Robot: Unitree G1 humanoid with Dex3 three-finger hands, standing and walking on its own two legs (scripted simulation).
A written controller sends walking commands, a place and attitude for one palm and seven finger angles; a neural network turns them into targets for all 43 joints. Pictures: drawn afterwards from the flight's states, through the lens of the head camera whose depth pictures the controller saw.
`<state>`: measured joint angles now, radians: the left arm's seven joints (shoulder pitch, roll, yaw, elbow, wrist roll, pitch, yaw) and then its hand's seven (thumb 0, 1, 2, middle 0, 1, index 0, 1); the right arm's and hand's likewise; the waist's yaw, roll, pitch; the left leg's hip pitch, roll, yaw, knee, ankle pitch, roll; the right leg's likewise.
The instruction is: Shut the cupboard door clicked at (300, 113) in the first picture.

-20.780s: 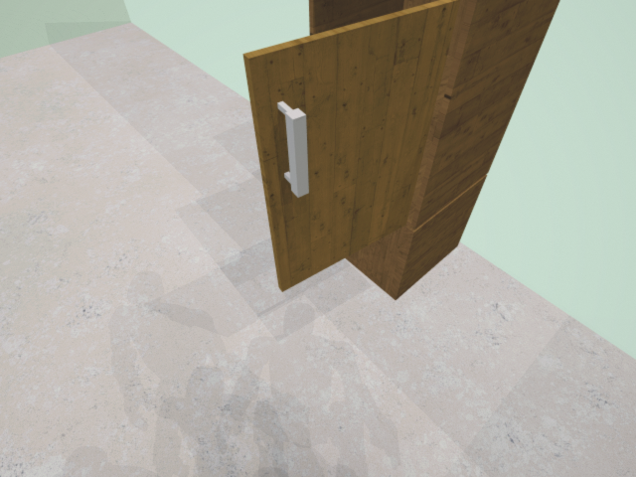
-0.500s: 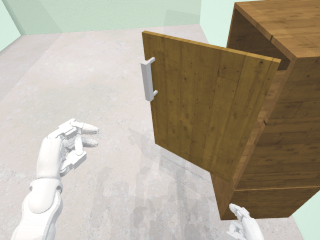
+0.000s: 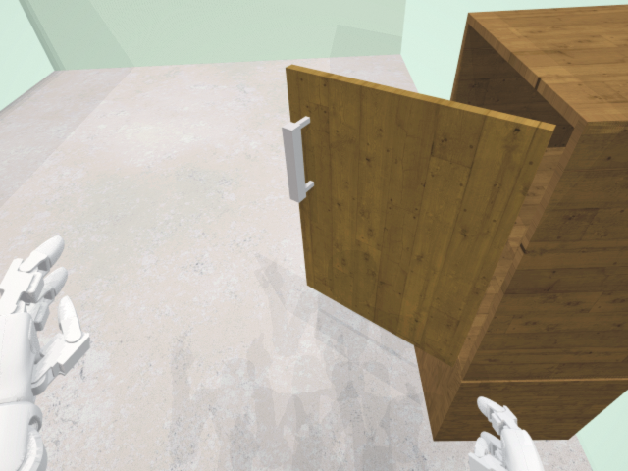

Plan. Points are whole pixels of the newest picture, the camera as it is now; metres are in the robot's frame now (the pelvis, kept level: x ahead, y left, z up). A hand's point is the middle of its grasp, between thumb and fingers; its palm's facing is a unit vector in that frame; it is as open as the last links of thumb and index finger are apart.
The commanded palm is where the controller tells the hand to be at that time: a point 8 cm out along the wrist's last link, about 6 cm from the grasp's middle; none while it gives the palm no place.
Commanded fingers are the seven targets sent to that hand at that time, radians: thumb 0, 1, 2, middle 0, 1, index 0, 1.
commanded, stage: draw the hand back to the body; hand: left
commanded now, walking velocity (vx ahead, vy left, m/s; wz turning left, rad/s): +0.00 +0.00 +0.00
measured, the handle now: (301, 159) +0.63 +0.11 +0.08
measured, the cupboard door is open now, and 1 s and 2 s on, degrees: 54 54 54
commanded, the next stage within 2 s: step back with the hand held close in 0.14 s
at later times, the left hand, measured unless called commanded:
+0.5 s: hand (92, 332) +0.20 +0.26 +0.15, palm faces +0.36 -0.80 -0.48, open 7.4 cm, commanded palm +0.14 +0.31 +0.17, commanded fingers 0.00 0.90 0.90 -0.20 -0.30 -0.20 -0.30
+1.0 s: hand (13, 402) +0.12 +0.29 +0.15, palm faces +0.44 -0.78 -0.45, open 7.4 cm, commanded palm +0.07 +0.32 +0.17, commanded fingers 0.00 0.90 0.90 -0.20 -0.30 -0.20 -0.30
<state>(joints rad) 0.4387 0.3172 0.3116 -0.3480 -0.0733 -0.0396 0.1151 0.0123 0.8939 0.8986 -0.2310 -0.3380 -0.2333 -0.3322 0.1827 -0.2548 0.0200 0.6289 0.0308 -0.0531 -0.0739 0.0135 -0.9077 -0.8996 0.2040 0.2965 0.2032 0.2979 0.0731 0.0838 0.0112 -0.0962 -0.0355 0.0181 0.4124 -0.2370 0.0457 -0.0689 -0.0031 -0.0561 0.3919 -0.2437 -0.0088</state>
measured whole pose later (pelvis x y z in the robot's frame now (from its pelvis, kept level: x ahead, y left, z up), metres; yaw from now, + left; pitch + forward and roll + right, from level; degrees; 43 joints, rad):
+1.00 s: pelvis -0.08 +0.02 -0.02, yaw +0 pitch +0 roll -2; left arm 0.52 0.40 0.42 -0.48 -0.02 -0.20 0.14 0.01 0.89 0.90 -0.21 -0.31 -0.21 -0.30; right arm 0.23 -0.23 0.01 0.55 0.02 0.01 -0.09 0.01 -0.90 -0.90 0.21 0.30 0.21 0.30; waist 0.01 0.01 -0.01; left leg -0.42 -0.03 0.04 0.66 -0.25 0.09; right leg -0.37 0.00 -0.04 0.59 -0.22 0.01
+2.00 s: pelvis -0.27 +0.08 -0.03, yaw -6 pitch -2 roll -5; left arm 0.43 0.50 0.45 -0.57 -0.07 -0.22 0.11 0.01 0.88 0.90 -0.21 -0.31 -0.21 -0.30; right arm 0.20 -0.16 0.01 0.65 0.02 -0.11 -0.07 0.01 -0.90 -0.90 0.21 0.30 0.21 0.30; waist -0.04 -0.05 -0.02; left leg -0.51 0.00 0.09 0.62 -0.09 0.11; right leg -0.20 0.01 0.04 0.75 -0.53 0.02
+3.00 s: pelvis -0.38 +0.20 -0.02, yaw -6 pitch -1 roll -1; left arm 0.47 0.44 0.45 -0.53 -0.03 -0.21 0.17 0.01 0.89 0.90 -0.21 -0.31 -0.21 -0.30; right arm 0.19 -0.16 0.01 0.64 0.00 -0.12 -0.07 0.01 -0.91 -0.90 0.20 0.30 0.20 0.30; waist -0.04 -0.06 0.03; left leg -0.34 0.02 0.08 0.61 -0.26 0.04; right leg -0.28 -0.01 -0.04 0.75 -0.45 0.00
